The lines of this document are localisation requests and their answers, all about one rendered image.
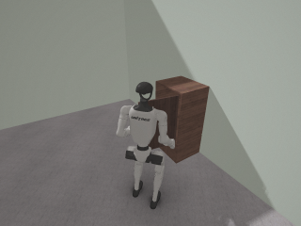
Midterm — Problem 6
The left robot upper arm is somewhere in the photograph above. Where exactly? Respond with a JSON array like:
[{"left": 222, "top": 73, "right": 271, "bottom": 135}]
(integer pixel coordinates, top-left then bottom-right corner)
[{"left": 116, "top": 105, "right": 132, "bottom": 138}]

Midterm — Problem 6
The left robot forearm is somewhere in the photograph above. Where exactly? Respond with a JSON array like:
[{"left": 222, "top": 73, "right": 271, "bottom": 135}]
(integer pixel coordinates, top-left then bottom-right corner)
[{"left": 125, "top": 125, "right": 131, "bottom": 137}]

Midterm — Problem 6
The humanoid robot head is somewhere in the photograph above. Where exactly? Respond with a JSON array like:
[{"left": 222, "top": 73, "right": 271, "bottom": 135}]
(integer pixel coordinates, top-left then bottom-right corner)
[{"left": 133, "top": 82, "right": 153, "bottom": 112}]

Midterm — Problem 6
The right robot upper arm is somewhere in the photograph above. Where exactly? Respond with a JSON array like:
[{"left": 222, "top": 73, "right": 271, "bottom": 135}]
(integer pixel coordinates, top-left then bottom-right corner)
[{"left": 154, "top": 109, "right": 167, "bottom": 144}]

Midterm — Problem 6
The robot torso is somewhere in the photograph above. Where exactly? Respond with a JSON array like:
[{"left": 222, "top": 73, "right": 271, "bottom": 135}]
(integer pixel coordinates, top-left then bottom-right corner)
[{"left": 129, "top": 104, "right": 157, "bottom": 163}]

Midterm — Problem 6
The cupboard door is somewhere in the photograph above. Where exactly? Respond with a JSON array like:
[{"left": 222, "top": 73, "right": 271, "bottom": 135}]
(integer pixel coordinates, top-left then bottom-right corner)
[{"left": 138, "top": 95, "right": 179, "bottom": 150}]

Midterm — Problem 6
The right robot forearm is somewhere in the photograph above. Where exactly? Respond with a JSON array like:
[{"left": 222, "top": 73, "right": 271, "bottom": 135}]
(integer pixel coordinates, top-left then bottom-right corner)
[{"left": 164, "top": 136, "right": 174, "bottom": 147}]

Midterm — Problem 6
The right robot hand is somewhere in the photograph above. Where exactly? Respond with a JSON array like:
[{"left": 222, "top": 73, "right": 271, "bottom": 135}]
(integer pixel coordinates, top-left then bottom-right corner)
[{"left": 170, "top": 138, "right": 175, "bottom": 149}]

